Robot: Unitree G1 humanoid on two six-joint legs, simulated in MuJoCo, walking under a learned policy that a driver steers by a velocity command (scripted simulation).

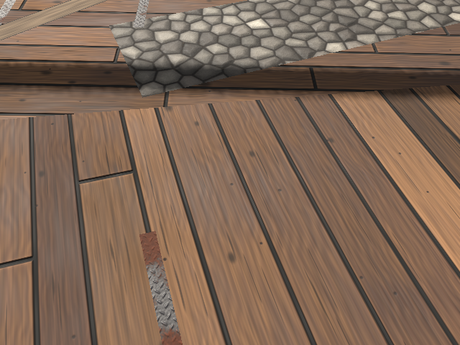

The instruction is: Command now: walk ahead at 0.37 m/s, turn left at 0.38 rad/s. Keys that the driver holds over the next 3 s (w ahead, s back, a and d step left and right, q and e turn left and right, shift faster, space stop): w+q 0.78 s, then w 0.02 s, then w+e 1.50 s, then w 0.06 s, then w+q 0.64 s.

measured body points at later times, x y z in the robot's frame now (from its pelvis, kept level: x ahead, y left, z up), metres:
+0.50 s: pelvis +0.21 -0.03 +0.01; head +0.23 -0.04 +0.46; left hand +0.23 +0.26 -0.09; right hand +0.41 -0.27 -0.10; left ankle +0.17 +0.11 -0.65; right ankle +0.23 -0.14 -0.73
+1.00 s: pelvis +0.45 +0.13 +0.01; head +0.47 +0.15 +0.45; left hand +0.39 +0.42 -0.11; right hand +0.69 -0.04 -0.09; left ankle +0.44 +0.20 -0.73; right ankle +0.52 -0.03 -0.64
